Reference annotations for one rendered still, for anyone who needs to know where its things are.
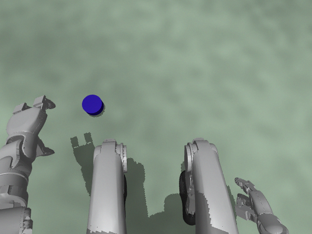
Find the left robot arm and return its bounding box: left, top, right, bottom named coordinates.
left=0, top=132, right=38, bottom=234

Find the left robot hand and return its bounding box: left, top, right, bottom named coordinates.
left=6, top=95, right=56, bottom=157

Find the right robot arm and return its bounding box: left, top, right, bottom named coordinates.
left=256, top=214, right=289, bottom=234

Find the right robot hand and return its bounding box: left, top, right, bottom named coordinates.
left=234, top=177, right=273, bottom=223

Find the right robot foot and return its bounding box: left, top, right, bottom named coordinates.
left=179, top=171, right=195, bottom=226

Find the tin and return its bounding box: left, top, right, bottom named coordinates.
left=82, top=95, right=104, bottom=116

